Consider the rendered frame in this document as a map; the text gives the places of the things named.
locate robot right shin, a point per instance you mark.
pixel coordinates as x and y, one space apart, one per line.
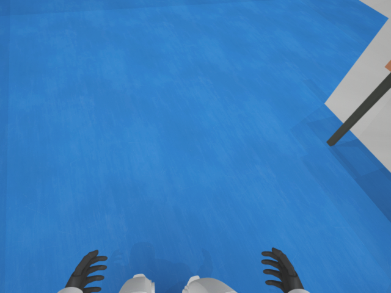
192 279

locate robot right hand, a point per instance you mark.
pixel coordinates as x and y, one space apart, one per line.
286 273

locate robot left hand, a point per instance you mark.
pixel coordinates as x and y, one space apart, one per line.
79 277

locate table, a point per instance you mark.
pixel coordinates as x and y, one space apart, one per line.
381 89

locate left robot thigh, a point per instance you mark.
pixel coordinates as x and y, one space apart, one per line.
138 285

